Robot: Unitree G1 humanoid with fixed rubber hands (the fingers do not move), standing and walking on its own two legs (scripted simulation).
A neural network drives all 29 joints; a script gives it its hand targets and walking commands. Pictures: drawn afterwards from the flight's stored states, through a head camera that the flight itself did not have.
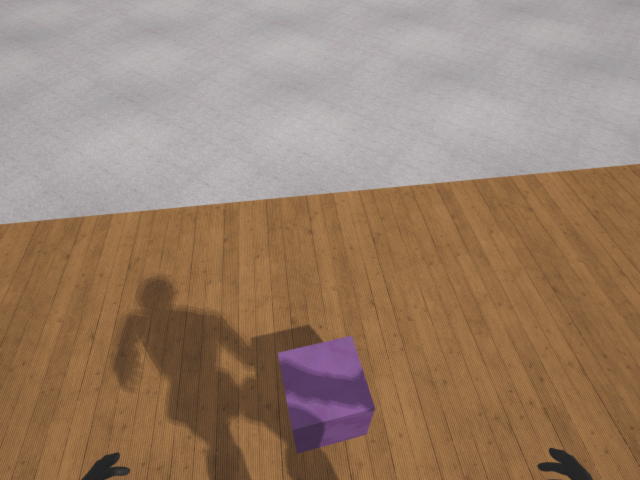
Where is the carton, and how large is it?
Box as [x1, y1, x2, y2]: [278, 336, 374, 453]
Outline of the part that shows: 351,336 278,353 290,422 297,453 366,434 374,406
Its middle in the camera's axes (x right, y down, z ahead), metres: +0.01 +0.45 +1.10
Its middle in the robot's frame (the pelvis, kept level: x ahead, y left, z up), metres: +0.43 +0.01 -0.66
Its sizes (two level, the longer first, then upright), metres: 0.210 0.200 0.250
